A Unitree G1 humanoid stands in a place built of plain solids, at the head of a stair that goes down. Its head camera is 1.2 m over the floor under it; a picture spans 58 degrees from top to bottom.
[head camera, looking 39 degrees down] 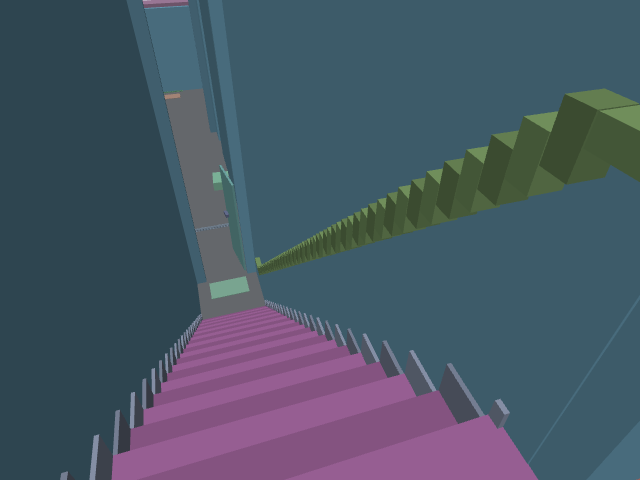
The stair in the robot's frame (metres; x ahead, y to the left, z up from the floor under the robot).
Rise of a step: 0.21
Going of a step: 0.22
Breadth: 1.22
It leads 17 degrees to the left of straight ahead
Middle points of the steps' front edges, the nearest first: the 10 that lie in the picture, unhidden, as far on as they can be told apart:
0.71 0.13 -0.21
0.92 0.20 -0.42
1.13 0.27 -0.63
1.34 0.33 -0.84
1.55 0.40 -1.05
1.76 0.46 -1.26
1.97 0.53 -1.48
2.18 0.59 -1.69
2.39 0.66 -1.90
2.61 0.72 -2.11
